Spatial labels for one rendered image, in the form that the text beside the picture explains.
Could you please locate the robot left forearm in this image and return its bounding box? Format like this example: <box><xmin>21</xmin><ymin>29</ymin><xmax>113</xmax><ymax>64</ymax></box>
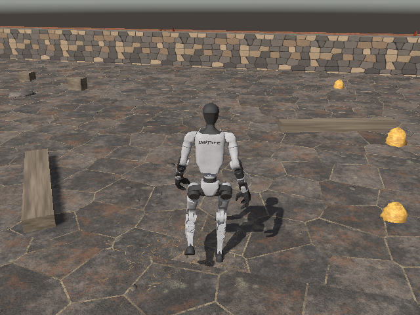
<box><xmin>175</xmin><ymin>156</ymin><xmax>186</xmax><ymax>180</ymax></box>

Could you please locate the robot right forearm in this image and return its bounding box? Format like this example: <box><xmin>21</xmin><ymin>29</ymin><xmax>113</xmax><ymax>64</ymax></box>
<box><xmin>234</xmin><ymin>160</ymin><xmax>248</xmax><ymax>193</ymax></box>

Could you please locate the robot left foot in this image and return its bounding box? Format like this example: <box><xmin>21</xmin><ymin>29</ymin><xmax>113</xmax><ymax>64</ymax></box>
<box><xmin>184</xmin><ymin>245</ymin><xmax>195</xmax><ymax>255</ymax></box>

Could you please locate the robot right upper arm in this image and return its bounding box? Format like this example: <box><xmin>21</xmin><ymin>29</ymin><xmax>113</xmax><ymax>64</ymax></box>
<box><xmin>224</xmin><ymin>132</ymin><xmax>240</xmax><ymax>170</ymax></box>

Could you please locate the right robot shin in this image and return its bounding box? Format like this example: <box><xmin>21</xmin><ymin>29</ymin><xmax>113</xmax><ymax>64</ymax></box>
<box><xmin>217</xmin><ymin>212</ymin><xmax>227</xmax><ymax>254</ymax></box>

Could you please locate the robot left upper arm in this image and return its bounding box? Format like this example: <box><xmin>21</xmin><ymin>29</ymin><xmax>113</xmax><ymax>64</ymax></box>
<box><xmin>179</xmin><ymin>131</ymin><xmax>197</xmax><ymax>166</ymax></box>

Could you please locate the robot right hand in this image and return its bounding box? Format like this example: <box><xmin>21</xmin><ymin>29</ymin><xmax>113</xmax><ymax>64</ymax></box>
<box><xmin>236</xmin><ymin>190</ymin><xmax>251</xmax><ymax>209</ymax></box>

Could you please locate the robot left hand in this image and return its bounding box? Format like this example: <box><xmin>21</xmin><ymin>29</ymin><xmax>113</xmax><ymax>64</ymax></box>
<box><xmin>175</xmin><ymin>177</ymin><xmax>190</xmax><ymax>190</ymax></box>

